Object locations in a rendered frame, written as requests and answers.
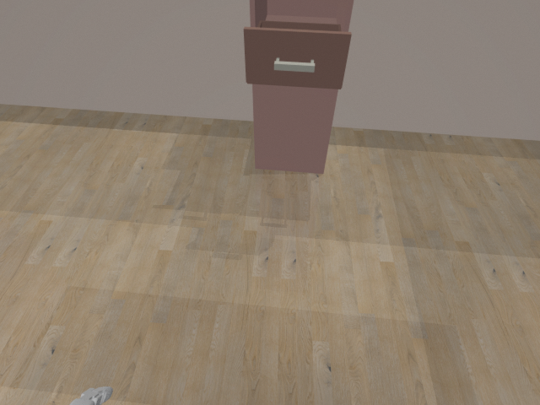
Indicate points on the handle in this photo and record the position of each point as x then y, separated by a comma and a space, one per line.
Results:
295, 66

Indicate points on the cabinet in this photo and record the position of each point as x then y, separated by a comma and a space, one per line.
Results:
292, 125

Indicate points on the left robot hand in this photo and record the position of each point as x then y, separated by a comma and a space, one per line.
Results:
94, 396

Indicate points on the drawer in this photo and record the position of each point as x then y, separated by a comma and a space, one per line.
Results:
326, 44

